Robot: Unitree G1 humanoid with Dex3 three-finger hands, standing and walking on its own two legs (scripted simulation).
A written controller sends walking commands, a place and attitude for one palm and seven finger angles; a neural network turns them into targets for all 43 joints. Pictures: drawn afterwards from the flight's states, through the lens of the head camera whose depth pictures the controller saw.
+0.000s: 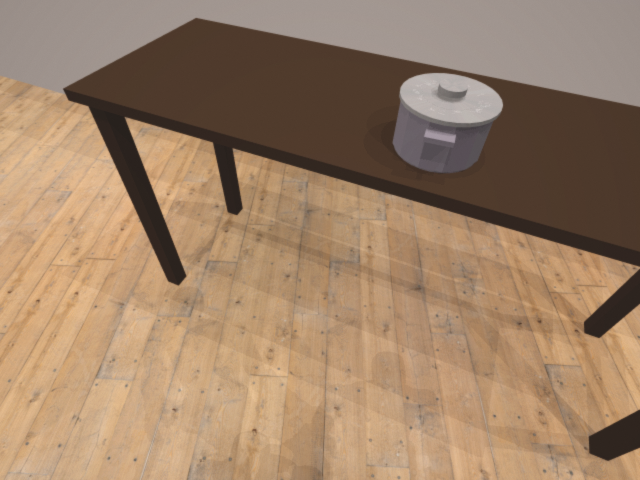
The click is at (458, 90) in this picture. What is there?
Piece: lid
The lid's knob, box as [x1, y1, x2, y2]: [438, 79, 467, 97]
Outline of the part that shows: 439,83 438,91 441,94 449,97 461,97 465,94 467,89 467,85 464,82 456,79 443,79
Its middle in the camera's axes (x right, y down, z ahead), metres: +0.24 -0.27 +0.70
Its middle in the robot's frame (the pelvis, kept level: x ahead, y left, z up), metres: +0.73 -0.20 +0.15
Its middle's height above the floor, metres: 0.92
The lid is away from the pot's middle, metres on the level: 0.00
